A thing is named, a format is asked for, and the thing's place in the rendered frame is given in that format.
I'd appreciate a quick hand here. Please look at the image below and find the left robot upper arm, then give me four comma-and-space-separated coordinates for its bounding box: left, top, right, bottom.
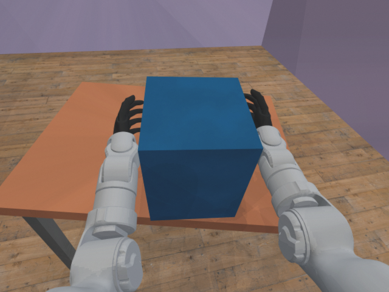
46, 237, 143, 292

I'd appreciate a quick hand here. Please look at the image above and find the robot right hand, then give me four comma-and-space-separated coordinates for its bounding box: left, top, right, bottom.
244, 89, 272, 128

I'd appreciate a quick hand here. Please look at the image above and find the left robot forearm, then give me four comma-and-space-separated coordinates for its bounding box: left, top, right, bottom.
70, 132, 140, 284

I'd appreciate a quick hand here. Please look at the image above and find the right robot upper arm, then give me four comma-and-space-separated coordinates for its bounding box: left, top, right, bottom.
278, 206, 389, 292

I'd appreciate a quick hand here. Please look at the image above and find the right robot forearm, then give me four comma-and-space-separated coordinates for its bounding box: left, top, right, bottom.
256, 125, 354, 249

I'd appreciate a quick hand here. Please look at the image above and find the robot left hand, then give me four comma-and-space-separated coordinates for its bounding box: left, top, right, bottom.
113, 95, 143, 134

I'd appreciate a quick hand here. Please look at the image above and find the carton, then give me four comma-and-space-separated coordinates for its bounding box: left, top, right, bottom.
138, 77, 263, 221

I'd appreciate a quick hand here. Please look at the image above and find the table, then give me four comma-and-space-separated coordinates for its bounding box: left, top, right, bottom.
0, 82, 290, 269

